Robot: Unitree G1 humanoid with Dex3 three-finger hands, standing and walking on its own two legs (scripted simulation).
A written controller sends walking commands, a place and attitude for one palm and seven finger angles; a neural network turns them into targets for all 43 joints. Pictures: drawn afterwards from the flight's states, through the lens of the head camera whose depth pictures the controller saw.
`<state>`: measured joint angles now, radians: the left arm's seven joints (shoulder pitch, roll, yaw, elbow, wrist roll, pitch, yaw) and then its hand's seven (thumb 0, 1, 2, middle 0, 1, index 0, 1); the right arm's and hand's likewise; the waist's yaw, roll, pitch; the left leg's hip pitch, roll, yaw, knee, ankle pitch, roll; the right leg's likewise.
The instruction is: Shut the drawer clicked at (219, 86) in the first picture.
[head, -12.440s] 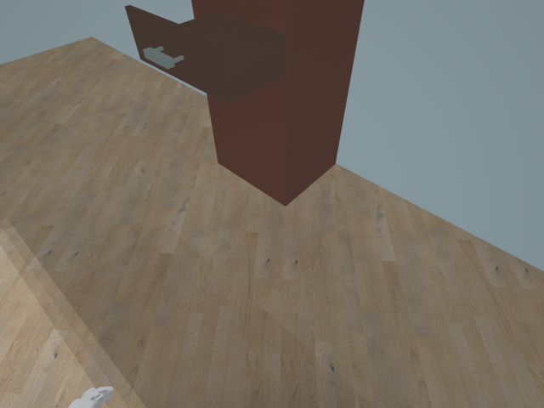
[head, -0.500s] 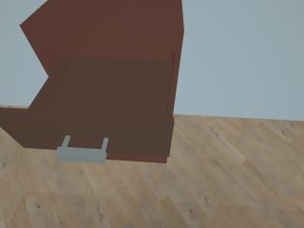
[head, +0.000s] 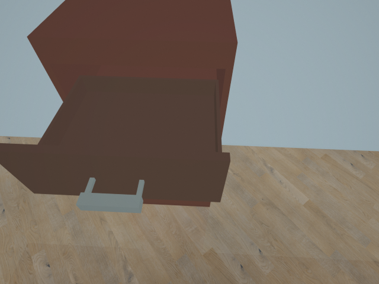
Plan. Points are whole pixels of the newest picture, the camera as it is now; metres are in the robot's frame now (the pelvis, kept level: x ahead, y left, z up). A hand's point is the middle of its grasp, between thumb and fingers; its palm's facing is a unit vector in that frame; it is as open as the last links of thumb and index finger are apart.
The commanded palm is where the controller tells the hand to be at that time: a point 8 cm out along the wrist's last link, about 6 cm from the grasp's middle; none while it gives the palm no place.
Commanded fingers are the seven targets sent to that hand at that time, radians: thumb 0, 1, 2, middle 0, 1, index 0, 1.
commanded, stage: look again from close up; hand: left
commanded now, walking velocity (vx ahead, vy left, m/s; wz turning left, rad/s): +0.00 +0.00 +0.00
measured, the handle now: (113, 192) +0.29 +0.18 +0.03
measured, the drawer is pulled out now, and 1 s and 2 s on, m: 0.29 0.29 0.29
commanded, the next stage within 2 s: raise the hand and make a fist in 0.10 s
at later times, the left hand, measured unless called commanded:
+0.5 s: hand (111, 271) +0.15 +0.16 -0.03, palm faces +0.17 -0.99 -0.04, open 6.8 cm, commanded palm +0.09 +0.22 -0.03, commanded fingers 0.00 0.90 0.90 -0.52 -0.65 -0.52 -0.65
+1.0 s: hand (95, 266) +0.15 +0.17 +0.04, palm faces +0.08 -0.99 -0.07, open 4.0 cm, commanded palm +0.08 +0.21 +0.04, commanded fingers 0.00 0.90 0.90 -1.02 -1.19 -1.02 -1.19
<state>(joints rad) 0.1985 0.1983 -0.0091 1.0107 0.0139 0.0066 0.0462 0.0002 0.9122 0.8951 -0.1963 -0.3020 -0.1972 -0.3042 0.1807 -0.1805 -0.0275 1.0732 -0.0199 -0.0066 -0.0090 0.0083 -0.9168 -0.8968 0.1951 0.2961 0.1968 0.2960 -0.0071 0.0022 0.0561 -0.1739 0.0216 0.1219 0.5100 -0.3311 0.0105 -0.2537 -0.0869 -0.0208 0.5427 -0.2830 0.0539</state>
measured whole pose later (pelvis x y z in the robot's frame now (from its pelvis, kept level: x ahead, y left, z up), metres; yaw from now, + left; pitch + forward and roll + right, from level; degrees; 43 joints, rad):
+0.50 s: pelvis -0.02 -0.03 -0.02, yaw +2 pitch +7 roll +1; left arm 0.49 0.15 0.15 0.16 -0.19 -0.36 -0.16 0.00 0.91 0.89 -0.33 -0.45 -0.28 -0.45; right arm 0.17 -0.21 -0.06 0.67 0.02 -0.29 0.00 0.01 -0.91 -0.90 0.20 0.30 0.20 0.30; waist -0.02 -0.02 -0.08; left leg -0.46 0.06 0.06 0.74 -0.39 -0.03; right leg -0.52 -0.07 -0.07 0.77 -0.36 0.01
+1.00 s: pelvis -0.03 -0.03 -0.04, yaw +4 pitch +7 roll +0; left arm 0.55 0.22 0.24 -0.18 -0.31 -0.27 -0.29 0.02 0.90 0.90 -0.83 -0.98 -0.82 -0.99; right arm 0.29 -0.19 -0.02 0.59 0.05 -0.30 -0.04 0.02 -0.90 -0.90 0.20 0.30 0.20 0.30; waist -0.02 0.03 -0.10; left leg -0.57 0.07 0.02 0.91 -0.46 -0.04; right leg -0.60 -0.05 -0.08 0.89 -0.42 0.00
